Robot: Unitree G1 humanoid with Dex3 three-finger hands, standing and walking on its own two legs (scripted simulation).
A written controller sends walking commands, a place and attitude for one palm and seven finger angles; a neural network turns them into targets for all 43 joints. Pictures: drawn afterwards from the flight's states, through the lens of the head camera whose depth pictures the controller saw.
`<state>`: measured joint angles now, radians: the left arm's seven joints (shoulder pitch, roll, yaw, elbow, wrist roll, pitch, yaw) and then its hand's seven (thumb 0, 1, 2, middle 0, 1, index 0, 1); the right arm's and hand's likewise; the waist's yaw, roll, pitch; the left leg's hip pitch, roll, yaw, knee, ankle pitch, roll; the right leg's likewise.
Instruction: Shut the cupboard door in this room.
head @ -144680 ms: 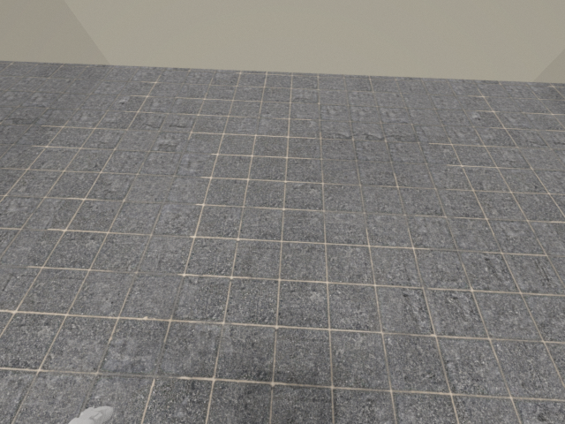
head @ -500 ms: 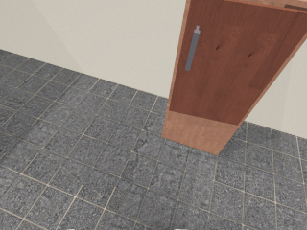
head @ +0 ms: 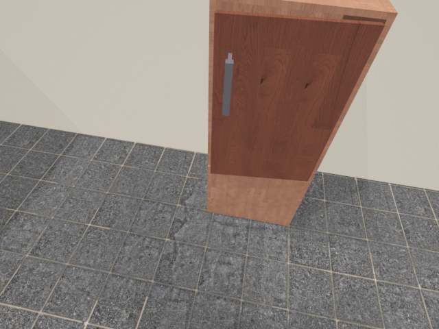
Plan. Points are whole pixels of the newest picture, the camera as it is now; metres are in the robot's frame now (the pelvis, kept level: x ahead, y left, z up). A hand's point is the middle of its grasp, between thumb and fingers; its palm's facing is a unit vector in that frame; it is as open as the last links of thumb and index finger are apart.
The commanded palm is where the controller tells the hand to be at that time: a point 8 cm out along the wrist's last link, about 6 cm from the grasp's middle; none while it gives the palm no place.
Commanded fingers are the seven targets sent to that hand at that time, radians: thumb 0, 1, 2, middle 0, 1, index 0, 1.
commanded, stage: take the last steps up to it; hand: left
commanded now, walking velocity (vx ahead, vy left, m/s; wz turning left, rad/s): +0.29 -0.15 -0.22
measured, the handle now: (227, 85) +0.69 +0.01 +0.07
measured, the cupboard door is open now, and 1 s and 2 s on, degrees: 6 6 6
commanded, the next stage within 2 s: come to a stop and stand still in 0.48 s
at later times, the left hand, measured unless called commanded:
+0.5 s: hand (193, 271) +0.27 +0.07 -0.17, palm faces -0.16 -0.97 -0.19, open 7.3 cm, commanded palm none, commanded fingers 0.00 0.90 0.90 -0.20 -0.30 -0.20 -0.30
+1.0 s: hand (195, 286) +0.24 +0.06 -0.17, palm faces -0.04 -0.97 -0.22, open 7.3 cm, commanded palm none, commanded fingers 0.00 0.90 0.90 -0.20 -0.30 -0.20 -0.30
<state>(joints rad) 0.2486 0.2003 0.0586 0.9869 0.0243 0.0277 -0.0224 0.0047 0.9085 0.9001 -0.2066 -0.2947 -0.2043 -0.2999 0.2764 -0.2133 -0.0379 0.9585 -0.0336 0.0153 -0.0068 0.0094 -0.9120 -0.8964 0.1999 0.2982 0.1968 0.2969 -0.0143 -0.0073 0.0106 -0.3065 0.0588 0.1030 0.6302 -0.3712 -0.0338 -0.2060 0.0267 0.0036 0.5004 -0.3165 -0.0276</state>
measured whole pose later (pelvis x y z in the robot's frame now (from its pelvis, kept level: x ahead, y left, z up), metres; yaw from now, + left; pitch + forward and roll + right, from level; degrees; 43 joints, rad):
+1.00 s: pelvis +0.21 -0.12 +0.00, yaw -5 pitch +0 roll +0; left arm 0.25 0.17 0.03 1.03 0.02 0.02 0.03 0.00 0.92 0.90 -0.21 -0.29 -0.20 -0.30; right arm 0.09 -0.18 -0.03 0.96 -0.01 0.04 -0.03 0.00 -0.91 -0.90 0.20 0.30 0.20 0.30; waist 0.03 0.01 0.06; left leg -0.29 0.03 0.11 0.54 -0.25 0.03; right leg -0.21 0.01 -0.11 0.51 -0.30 -0.04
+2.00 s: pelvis +0.16 -0.04 +0.00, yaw -6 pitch -2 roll +0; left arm 0.38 0.14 -0.03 1.10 0.02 0.00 0.03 0.01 0.91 0.90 -0.20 -0.29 -0.20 -0.30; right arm 0.26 -0.17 0.01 1.06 -0.01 -0.01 -0.01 0.01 -0.92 -0.90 0.20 0.30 0.20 0.30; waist 0.02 -0.02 0.01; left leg -0.21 -0.09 0.07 0.44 -0.21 0.11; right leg -0.23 -0.05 0.02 0.44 -0.18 0.04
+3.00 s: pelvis +0.23 -0.12 +0.00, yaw -3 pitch +0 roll -1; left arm 0.35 0.13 0.02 1.04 0.03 0.01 0.02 0.00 0.91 0.90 -0.20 -0.29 -0.20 -0.30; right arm 0.30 -0.13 -0.02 1.12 -0.02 0.01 -0.06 0.01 -0.91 -0.90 0.20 0.30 0.20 0.30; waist 0.00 -0.02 0.03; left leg -0.29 0.02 0.03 0.77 -0.48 0.03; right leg -0.19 0.04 -0.10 0.52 -0.35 -0.06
